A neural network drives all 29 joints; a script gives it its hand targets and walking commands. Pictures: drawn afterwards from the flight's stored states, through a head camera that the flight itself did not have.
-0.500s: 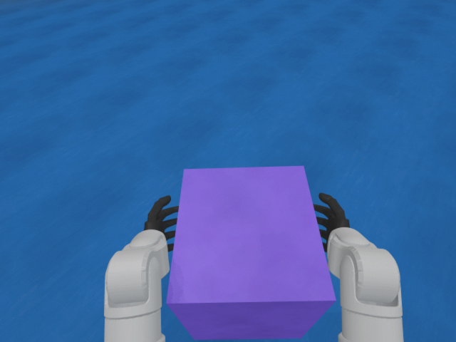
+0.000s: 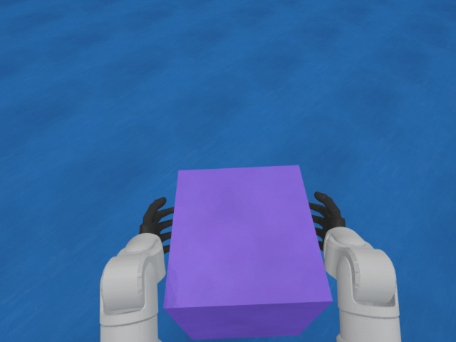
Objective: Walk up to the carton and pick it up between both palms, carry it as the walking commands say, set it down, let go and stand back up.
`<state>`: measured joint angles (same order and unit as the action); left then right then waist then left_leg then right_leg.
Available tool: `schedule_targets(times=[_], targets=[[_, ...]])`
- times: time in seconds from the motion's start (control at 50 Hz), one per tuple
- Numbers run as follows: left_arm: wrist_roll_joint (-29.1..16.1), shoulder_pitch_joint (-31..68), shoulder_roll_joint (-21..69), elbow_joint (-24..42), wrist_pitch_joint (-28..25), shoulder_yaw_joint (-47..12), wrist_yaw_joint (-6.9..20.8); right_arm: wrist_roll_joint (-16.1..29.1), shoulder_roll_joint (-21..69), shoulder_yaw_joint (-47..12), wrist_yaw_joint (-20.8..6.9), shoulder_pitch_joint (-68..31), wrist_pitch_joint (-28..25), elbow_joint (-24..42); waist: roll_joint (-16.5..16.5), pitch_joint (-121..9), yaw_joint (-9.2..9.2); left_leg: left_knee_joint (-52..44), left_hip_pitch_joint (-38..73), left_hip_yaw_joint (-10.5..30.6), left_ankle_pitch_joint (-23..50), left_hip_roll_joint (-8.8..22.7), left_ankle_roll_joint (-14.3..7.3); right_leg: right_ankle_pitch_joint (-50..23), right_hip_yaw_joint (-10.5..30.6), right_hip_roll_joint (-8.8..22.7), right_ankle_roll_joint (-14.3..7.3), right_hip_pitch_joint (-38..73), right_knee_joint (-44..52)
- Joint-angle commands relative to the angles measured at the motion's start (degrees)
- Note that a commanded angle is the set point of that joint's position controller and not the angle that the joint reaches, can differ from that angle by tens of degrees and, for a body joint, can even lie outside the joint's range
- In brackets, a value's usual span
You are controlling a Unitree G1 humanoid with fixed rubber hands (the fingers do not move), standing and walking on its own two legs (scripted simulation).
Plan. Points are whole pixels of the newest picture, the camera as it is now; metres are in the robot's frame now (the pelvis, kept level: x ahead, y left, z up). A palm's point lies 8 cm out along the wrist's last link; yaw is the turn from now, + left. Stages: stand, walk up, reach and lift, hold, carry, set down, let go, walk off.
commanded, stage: carry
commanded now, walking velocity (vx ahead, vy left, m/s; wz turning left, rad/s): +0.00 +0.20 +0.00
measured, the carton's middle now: (242, 258) +0.27 +0.01 +0.01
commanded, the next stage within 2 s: none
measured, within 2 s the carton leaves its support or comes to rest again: neither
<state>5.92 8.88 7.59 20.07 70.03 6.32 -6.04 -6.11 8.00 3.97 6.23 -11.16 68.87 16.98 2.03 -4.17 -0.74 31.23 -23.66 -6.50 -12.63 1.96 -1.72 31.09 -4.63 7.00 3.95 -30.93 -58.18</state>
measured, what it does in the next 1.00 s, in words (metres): steps to the left: right foot, then left foot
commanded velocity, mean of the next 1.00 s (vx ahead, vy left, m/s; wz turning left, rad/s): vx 0.00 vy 0.20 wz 0.00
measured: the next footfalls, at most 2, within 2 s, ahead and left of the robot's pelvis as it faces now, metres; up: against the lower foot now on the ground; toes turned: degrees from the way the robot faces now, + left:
right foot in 0.16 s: +0.03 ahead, -0.05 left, +0.00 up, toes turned -11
left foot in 0.50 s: +0.02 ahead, +0.27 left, +0.00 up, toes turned +7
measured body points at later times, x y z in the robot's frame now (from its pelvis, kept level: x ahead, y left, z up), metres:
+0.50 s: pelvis -0.03 +0.13 +0.00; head -0.03 +0.13 +0.45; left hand +0.25 +0.28 +0.08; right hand +0.26 -0.01 +0.08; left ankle -0.02 +0.27 -0.74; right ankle -0.01 -0.05 -0.73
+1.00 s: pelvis -0.07 +0.24 +0.01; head -0.07 +0.22 +0.46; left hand +0.21 +0.39 +0.09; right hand +0.21 +0.10 +0.08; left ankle -0.07 +0.39 -0.68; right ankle -0.06 +0.12 -0.73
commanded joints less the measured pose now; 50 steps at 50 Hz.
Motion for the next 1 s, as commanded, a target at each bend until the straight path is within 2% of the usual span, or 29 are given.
schedule_targets(times=[0.0,0.08,0.1,0.12,0.14,0.16,0.18,0.22,0.28,0.34,0.4,0.44,0.46,0.48,0.5,0.52,0.54,0.56,0.62,0.7,0.74,0.76,0.78,0.8,0.82,0.86,0.88,0.92,0.98], targets=[[-26.1,30.6,54.2,6.3,-1.2,-44.4,15.4,22.2,54.7,-36.8,-14.9,-21.1,-0.6,3.9,-11.6,-17.7,1.31,-7.7,15.6,8.7,17.5,10.9,-9.0,-2.4,-1.7,-2.4,-1.2,-2.8,-2.4],[-25.0,26.8,52.7,4.2,-0.4,-42.9,15.6,21.5,53.4,-38.3,-14.4,-20.2,-0.2,4.1,-11.1,-17.5,1.0,-7.5,11.7,10.0,12.2,10.9,-10.2,-5.3,-3.3,-3.7,-3.7,6.8,15.8],[-24.5,25.6,52.6,2.9,-0.1,-42.2,15.8,21.2,53.1,-38.7,-14.4,-20.3,0.0,3.6,-9.7,-17.6,0.43,-5.4,10.3,8.7,12.3,9.6,-9.3,-10.8,-4.4,-3.5,-4.1,11.7,25.0],[-24.3,24.9,52.6,1.8,0.1,-41.6,16.1,21.1,52.5,-39.0,-14.3,-20.3,0.1,3.1,-7.1,-17.6,0.28,-3.0,6.7,7.2,10.4,8.2,-6.7,-18.2,-3.1,-1.3,-4.2,18.1,33.7],[-24.0,24.3,52.4,1.2,0.3,-40.7,16.4,21.3,52.5,-39.6,-14.3,-21.5,0.2,3.0,1.2,-16.8,-0.27,3.9,-2.8,5.4,4.3,6.1,-3.0,-21.3,7.3,7.8,-5.4,26.9,38.8],[-22.6,22.5,51.2,-0.9,-0.2,-38.6,16.8,21.4,52.1,-40.8,-14.3,-23.3,0.6,4.5,18.1,-13.6,-0.43,15.4,-15.5,1.0,-14.3,-0.2,1.6,-36.7,26.3,24.7,-13.3,28.6,42.0],[-23.6,24.4,53.1,-0.5,-0.3,-38.4,16.9,22.1,53.3,-41.5,-14.5,-25.9,0.7,5.0,14.5,-12.8,-0.29,27.2,-15.3,6.8,-18.8,1.6,1.5,-37.1,25.5,25.7,-16.6,24.9,42.0],[-23.3,26.0,54.1,0.4,-0.7,-38.9,16.9,23.5,54.8,-41.8,-14.9,-27.6,0.1,5.0,2.2,-11.1,-0.34,34.2,-14.8,8.8,-10.9,2.3,2.7,-26.7,16.6,20.0,-13.9,20.7,41.2],[-23.8,27.1,53.5,2.3,-1.2,-39.0,16.3,24.6,55.4,-42.1,-14.9,-27.5,-0.3,5.9,6.5,-11.5,0.35,26.6,-13.0,5.0,-7.6,1.2,4.1,-32.6,7.2,13.1,-10.0,21.6,38.1],[-23.2,25.2,51.8,2.2,-0.7,-38.9,16.0,24.2,54.4,-41.9,-14.2,-25.0,0.3,5.1,10.5,-13.1,0.25,17.4,-7.9,1.8,-10.2,-0.2,4.5,-40.3,4.2,11.9,-9.9,21.8,35.6],[-22.5,23.5,50.9,1.7,-0.4,-39.1,15.5,23.8,53.3,-41.2,-14.1,-23.5,0.9,3.7,13.9,-14.5,-0.13,5.9,-2.8,-0.8,-8.0,-1.5,4.2,-42.8,3.5,12.0,-8.9,22.3,33.7],[-22.1,23.3,51.1,1.4,-0.2,-39.6,15.2,23.7,53.1,-40.9,-14.3,-22.6,1.1,2.7,11.4,-16.4,0.41,-7.4,5.4,-3.5,-0.7,-2.7,3.3,-40.0,1.3,10.1,-6.0,21.0,29.3],[-21.9,23.4,51.3,1.7,-0.2,-40.1,15.1,23.6,53.0,-40.7,-14.5,-22.6,1.2,2.6,7.0,-18.6,0.36,-11.4,12.3,-2.0,2.0,-0.9,2.9,-35.2,-0.1,8.6,-3.9,18.2,25.1],[-21.5,23.7,51.3,1.3,-0.2,-40.4,15.0,23.4,53.2,-40.5,-14.8,-22.3,1.2,2.0,-0.1,-18.2,0.6,-13.5,18.4,5.7,8.7,6.5,1.8,-21.3,-1.1,6.7,-1.4,10.4,19.8],[-22.5,26.3,51.0,2.5,0.2,-41.7,15.1,22.8,52.7,-38.9,-15.1,-21.9,0.6,0.3,-17.7,-16.5,1.57,-13.1,22.1,18.2,27.7,17.3,-4.2,-1.1,-8.2,-1.3,2.3,-4.0,12.3],[-22.9,28.1,52.4,3.5,0.0,-42.8,15.4,22.7,54.2,-38.3,-15.3,-21.9,0.3,1.2,-21.4,-17.2,1.69,-8.8,21.3,16.1,33.4,16.1,-8.6,7.6,-2.7,-1.0,1.0,-4.4,2.2],[-24.3,30.2,53.5,5.1,-0.5,-44.1,15.6,23.0,55.2,-37.8,-15.4,-21.8,-0.1,2.5,-18.4,-17.4,1.7,-7.3,19.5,14.0,33.5,14.6,-9.4,6.7,-0.9,-2.0,0.2,-5.2,-3.4],[-25.3,31.5,54.2,6.0,-0.7,-44.5,15.7,22.8,55.8,-37.7,-15.5,-22.1,-0.3,3.2,-14.8,-17.0,1.67,-7.4,17.9,11.3,28.1,13.0,-9.0,3.3,-0.1,-1.9,0.0,-4.8,-6.1],[-25.7,31.1,54.0,6.5,-1.0,-44.5,15.4,22.5,55.3,-37.3,-15.1,-21.3,-0.6,3.8,-11.6,-16.1,1.42,-8.4,14.8,8.3,15.4,10.6,-8.9,-3.2,-1.6,-2.7,-0.7,-3.5,-4.9],[-24.7,27.1,52.5,5.1,-0.2,-43.2,15.5,21.8,53.6,-38.7,-14.5,-19.9,-0.3,4.6,-11.4,-16.9,1.46,-8.4,14.0,11.4,13.6,11.7,-11.2,-2.6,-2.7,-3.8,-2.8,3.1,10.1],[-24.1,25.1,52.3,3.1,0.1,-42.1,15.8,21.4,53.0,-39.4,-14.3,-20.3,0.0,4.1,-9.4,-17.1,0.68,-5.9,12.6,10.1,15.9,10.2,-10.3,-9.7,-4.3,-4.2,-3.8,10.7,24.7],[-23.9,24.3,52.5,2.1,0.3,-41.6,16.1,21.3,52.7,-39.7,-14.3,-20.5,0.1,3.6,-7.4,-17.7,0.33,-3.7,9.8,8.6,15.1,9.0,-7.9,-18.2,-3.7,-2.0,-3.7,17.3,33.8],[-23.7,24.0,52.5,1.7,0.4,-41.0,16.3,21.5,52.9,-40.5,-14.3,-21.4,0.2,3.6,-1.3,-17.2,0.07,1.4,1.3,7.0,10.5,7.1,-4.2,-22.4,4.2,5.2,-4.7,26.2,37.9],[-22.5,22.9,51.2,0.4,0.1,-39.4,16.6,21.5,52.7,-41.3,-14.2,-22.4,0.6,4.3,14.1,-14.8,-0.03,10.2,-11.7,2.7,-6.8,1.0,0.8,-41.3,22.6,21.7,-10.9,31.2,39.5],[-23.1,23.3,52.5,0.2,-0.3,-38.3,16.8,22.3,53.1,-42.0,-14.4,-25.4,0.7,5.8,17.1,-13.6,-0.33,22.7,-13.4,5.0,-19.4,1.4,1.4,-46.8,24.1,26.1,-16.8,27.2,39.8],[-23.2,25.3,54.0,0.7,-0.5,-38.8,16.9,23.7,55.0,-42.2,-14.9,-27.1,0.1,5.2,3.0,-11.1,-0.43,32.2,-13.8,8.5,-13.2,2.1,2.7,-36.6,17.1,20.9,-15.1,22.7,39.9],[-23.4,26.1,54.0,1.5,-0.8,-38.8,16.7,24.4,55.7,-42.3,-15.0,-27.6,-0.1,5.5,2.3,-10.6,-0.14,31.5,-14.3,8.1,-9.8,2.3,3.1,-34.8,13.3,18.1,-13.2,22.2,39.5],[-23.5,26.2,53.6,2.7,-1.1,-39.0,16.3,24.7,56.0,-42.4,-15.0,-26.5,-0.4,5.8,5.8,-11.5,0.4,25.1,-11.7,5.1,-8.0,1.1,3.7,-37.8,6.8,13.0,-10.3,22.4,37.6],[-23.2,25.0,51.9,3.4,-0.8,-39.1,15.9,24.5,55.0,-42.4,-14.2,-24.6,0.0,5.9,10.4,-13.5,0.34,16.1,-5.6,1.4,-10.3,-0.8,4.1,-44.0,3.2,11.3,-9.7,21.9,35.1]])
